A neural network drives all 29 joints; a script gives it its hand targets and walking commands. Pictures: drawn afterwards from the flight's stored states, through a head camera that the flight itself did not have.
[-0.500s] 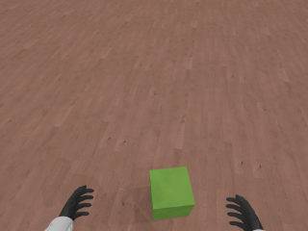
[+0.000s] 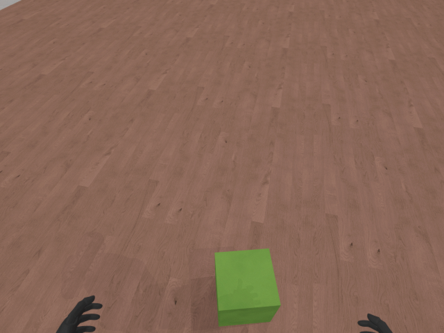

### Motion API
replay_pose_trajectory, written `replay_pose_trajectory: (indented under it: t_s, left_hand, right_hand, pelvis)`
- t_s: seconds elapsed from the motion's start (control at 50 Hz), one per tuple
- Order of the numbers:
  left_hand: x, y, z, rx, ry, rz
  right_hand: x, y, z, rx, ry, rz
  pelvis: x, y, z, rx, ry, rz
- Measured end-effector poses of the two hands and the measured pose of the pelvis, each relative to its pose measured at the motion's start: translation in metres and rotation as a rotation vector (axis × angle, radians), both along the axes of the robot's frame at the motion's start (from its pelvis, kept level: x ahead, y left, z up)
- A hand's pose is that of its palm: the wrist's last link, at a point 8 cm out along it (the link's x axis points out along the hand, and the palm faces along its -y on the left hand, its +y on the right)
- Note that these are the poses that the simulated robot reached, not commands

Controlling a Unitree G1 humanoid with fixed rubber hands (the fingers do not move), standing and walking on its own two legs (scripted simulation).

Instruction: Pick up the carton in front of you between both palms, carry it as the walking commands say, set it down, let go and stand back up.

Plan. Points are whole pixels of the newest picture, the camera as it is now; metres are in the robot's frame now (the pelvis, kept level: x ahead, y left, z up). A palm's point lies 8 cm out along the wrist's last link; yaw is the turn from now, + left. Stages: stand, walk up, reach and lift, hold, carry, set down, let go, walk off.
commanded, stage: stand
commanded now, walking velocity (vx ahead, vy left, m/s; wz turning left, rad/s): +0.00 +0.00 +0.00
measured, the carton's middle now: (243, 288) +0.40 -0.07 -0.64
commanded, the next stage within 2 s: none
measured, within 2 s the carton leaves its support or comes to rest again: neither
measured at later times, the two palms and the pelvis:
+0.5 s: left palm out of the picture +0.09 +0.30 -0.09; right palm out of the picture +0.09 -0.30 -0.09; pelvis -0.01 +0.00 +0.01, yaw +0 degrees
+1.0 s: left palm out of the picture +0.07 +0.30 -0.09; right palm out of the picture +0.06 -0.31 -0.09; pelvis -0.03 -0.01 +0.01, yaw +0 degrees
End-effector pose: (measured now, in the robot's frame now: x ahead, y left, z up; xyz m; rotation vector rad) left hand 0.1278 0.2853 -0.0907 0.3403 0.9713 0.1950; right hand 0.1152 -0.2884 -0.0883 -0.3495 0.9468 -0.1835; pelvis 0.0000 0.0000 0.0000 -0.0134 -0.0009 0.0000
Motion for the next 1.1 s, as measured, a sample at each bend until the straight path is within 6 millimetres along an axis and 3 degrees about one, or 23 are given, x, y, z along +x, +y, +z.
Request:
replay_pose_trajectory:
  t_s: [0.68, 1.1]
  left_hand:
    - [-0.052, 0.016, 0.0, 0.016, 0.101, 0.059]
    - [-0.064, 0.019, 0.001, 0.022, 0.128, 0.073]
  right_hand:
    - [-0.038, -0.016, -0.001, -0.023, 0.083, -0.002]
    - [-0.054, -0.024, -0.004, -0.028, 0.132, -0.015]
  pelvis:
    - [-0.021, -0.004, 0.009, 0.009, -0.037, 0.001]
    - [-0.028, -0.006, 0.011, 0.012, -0.041, 0.001]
